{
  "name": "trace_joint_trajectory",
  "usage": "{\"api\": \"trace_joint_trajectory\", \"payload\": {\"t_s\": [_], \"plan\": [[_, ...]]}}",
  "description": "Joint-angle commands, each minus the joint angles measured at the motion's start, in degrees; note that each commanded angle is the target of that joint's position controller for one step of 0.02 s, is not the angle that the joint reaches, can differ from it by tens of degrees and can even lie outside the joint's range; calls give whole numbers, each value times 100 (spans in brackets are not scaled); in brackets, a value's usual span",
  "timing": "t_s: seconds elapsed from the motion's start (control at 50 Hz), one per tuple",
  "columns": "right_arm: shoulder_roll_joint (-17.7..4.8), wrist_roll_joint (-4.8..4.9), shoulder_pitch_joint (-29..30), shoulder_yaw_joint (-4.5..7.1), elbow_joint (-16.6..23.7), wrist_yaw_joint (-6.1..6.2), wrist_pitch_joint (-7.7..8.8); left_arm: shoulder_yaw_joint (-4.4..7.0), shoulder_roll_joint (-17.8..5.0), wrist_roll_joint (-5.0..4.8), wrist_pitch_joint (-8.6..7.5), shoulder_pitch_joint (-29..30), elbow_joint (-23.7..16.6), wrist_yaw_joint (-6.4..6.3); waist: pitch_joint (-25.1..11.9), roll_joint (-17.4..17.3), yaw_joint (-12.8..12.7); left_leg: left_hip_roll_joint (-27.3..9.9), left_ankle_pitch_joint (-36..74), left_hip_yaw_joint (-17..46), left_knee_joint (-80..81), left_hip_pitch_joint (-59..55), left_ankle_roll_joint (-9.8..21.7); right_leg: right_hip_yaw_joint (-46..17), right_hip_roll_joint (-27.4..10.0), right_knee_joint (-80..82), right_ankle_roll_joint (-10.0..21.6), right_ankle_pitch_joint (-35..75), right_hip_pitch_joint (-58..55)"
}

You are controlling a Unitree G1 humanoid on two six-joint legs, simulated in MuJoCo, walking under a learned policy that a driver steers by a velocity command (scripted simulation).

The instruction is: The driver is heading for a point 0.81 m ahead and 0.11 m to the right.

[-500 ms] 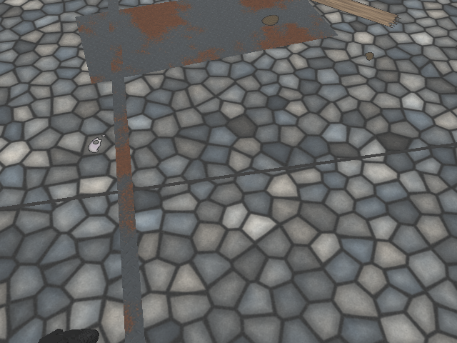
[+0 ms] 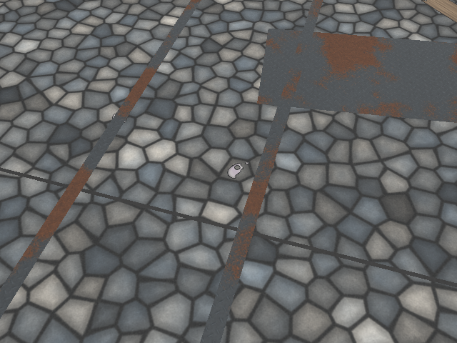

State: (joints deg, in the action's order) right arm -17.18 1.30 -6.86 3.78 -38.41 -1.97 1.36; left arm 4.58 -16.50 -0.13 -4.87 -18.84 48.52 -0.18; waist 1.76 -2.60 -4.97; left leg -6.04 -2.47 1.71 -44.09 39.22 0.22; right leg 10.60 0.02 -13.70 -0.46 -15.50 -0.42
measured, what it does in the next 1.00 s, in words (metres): walks ahead, turning right: left foot, then right foot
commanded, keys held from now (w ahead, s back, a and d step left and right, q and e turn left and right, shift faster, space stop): w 0.10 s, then w+e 0.88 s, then w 0.02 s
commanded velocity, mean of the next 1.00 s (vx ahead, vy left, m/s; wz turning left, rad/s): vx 0.50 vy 0.00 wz -0.28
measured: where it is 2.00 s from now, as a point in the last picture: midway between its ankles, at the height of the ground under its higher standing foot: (284, 248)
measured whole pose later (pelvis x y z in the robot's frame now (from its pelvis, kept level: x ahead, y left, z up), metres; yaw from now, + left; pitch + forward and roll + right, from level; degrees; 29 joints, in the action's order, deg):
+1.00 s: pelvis +0.56 -0.02 +0.01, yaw -22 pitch +2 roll +0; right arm -16.6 -0.5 -3.5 3.2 -40.2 0.0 5.3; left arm 4.0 -15.8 -1.0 -2.5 -18.0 42.4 -0.2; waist 2.1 -1.8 -3.3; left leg -5.3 -2.2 5.9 -40.2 37.6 -4.1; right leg -6.7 6.2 -20.3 4.9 -12.8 9.1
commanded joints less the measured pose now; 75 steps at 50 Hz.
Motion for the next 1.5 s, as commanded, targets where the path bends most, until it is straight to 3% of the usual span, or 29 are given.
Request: {"api": "trace_joint_trajectory", "payload": {"t_s": [0.02,0.08,0.12,0.14,0.16,0.18,0.2,0.24,0.28,0.4,0.56,0.66,0.68,0.7,0.72,0.76,0.8,0.88,0.98,1.04,1.14,1.16,1.18,1.2,1.24,1.3,1.36,1.46,1.5], "plan": [[-123,0,576,-23,589,-83,80,226,-1009,-103,-28,131,-265,-1,249,558,82,107,-2,-171,573,-234,177,-488,-1608,445,902,2073,89],[-361,-54,403,81,643,-101,82,275,-1231,-187,67,88,-133,4,63,733,386,492,-770,-472,938,-929,493,-319,-1726,-297,787,3898,-297],[-846,-57,-1104,365,201,-22,63,176,-1086,-164,115,45,-67,-31,-806,601,1216,863,-281,-588,1366,-3396,792,34,-1362,-2253,493,4587,491],[-1402,-103,-1919,511,67,102,25,-1,-642,14,71,-102,-236,-15,-1563,-337,1404,-433,-199,1229,1290,-5392,1259,133,-947,-4309,192,2251,2297],[-1609,-102,-1824,454,123,99,68,-177,-207,-12,-52,-613,-235,57,-2453,-1182,964,-1684,-912,3882,2126,-6215,2043,-860,-53,-5888,35,-1986,3644],[-1089,-116,-1775,310,138,52,140,-8,-809,-253,-117,15,-223,97,-2149,-376,1295,-1624,-1094,3609,2416,-5845,1806,-1592,-233,-6351,103,-1859,4110],[-941,-137,-1518,253,58,41,195,17,-866,-355,-144,439,-394,106,-1244,-354,1195,-1425,-671,2589,2499,-5045,1566,-1503,-435,-6239,179,-1396,4406],[-541,-150,-833,147,23,24,270,41,-770,-166,-80,477,-316,37,-562,-237,735,-955,-49,1438,2799,-3697,1259,-1494,-831,-5550,166,-513,3957],[-371,-197,-582,128,-13,22,388,38,-593,-188,106,85,-145,38,-501,-364,464,-820,51,926,3241,-3113,1212,-1578,-926,-5400,104,-4,3413],[-441,-264,-707,177,-349,172,520,21,-338,-137,207,603,-271,36,-17,-56,497,-694,741,-292,3675,-3260,1045,-1801,-741,-4087,-42,1512,4091],[-710,-114,-1206,267,-740,292,309,-125,-121,-96,161,1840,-865,326,445,85,954,-974,1485,-1099,3452,-4432,845,-1002,-533,-2320,254,1726,4356],[-1058,-41,-937,342,-686,416,67,162,-671,-137,219,716,-897,388,-503,-329,97,-912,5089,-1426,1088,-4580,513,-316,310,-2177,843,506,2337],[-1027,-20,-828,310,-645,435,81,348,-1015,-134,238,-206,-695,301,-966,-113,-422,-658,4297,-1514,-274,-3777,293,-594,378,-1696,1092,899,807],[-418,-216,-1247,127,-429,382,194,512,-1639,-133,286,-685,-606,175,-1536,1182,-192,36,254,-1427,-2416,-1464,-66,-2945,-1003,-1710,1847,850,-1355],[-139,-177,-1291,-34,-277,281,442,445,-1652,-127,201,-556,-767,202,-2324,1407,33,1038,-3237,-107,-3723,37,-173,-5844,-1947,-703,2718,108,-2391],[-612,132,-288,67,-27,153,713,259,-985,-99,113,-252,-788,209,-1216,588,-139,401,-2362,424,-3384,763,105,-4475,-1603,-342,2114,282,-1412],[-659,-118,-329,133,-125,220,689,141,-630,-84,96,451,-951,181,-513,235,370,20,-1799,349,-2405,72,29,-3447,-1155,-183,1830,1318,157],[-446,-214,-431,110,-73,240,439,169,-797,-48,81,563,-1083,59,-325,426,620,-6,-1264,146,-1438,-494,-337,-2759,-818,113,1812,2253,1326],[-195,-168,652,-21,210,190,458,215,-933,-112,173,167,-990,-61,-200,711,173,434,567,15,787,-1009,-498,-2358,-377,-55,1355,1494,1700],[-335,-89,872,3,265,90,531,184,-844,-129,200,-131,-850,-66,-231,809,28,467,815,121,1304,-1101,-390,-2664,-657,-309,1280,1061,1233],[-712,-342,-117,172,71,59,710,96,-566,-24,287,26,-884,-125,-762,874,614,400,1547,54,1950,-2580,264,-2706,-346,-2181,657,2880,728],[-1105,-470,-718,244,51,74,734,-8,-309,74,255,-275,-1017,-126,-1631,24,685,-680,3459,1034,1398,-4317,792,-2437,83,-3669,338,1392,1703],[-1169,-384,-1173,290,-186,35,606,-79,-176,-37,221,-1221,-842,-99,-2494,-1565,556,-1846,3697,2951,1590,-5733,1848,-2050,726,-5457,-53,-2292,3075],[-856,-166,-1235,214,-177,2,518,14,-689,-103,255,-1188,-716,-92,-2381,-956,671,-1806,2233,3367,1895,-5487,1782,-2342,467,-6068,-121,-2358,3490],[-401,-197,-493,23,-75,34,401,64,-834,-85,414,-33,-903,-141,-1139,-97,723,-1265,1576,2121,2167,-4089,1386,-2015,107,-6019,-232,-1702,3711],[-212,-288,141,-81,-165,40,339,-12,-391,-18,592,5,-941,-173,-650,-452,282,-625,1908,1041,2546,-2526,1154,-1654,-280,-4427,-279,-1242,2577],[-412,-261,163,-23,-306,84,291,-104,-162,26,591,-21,-860,-201,-999,-591,293,-554,2693,632,2494,-2462,1260,-1398,-228,-3096,-346,-674,1750],[-305,-149,158,-117,-514,87,140,-71,-292,121,691,260,-792,-160,-776,-335,266,-301,-681,565,2586,-1974,820,-1279,-166,-1319,-72,880,646],[-161,-282,-177,-189,-630,47,146,-18,-709,171,694,591,-1007,-205,-450,319,556,203,-2215,319,2366,-1599,273,-1940,-802,-1111,236,1243,580]]}}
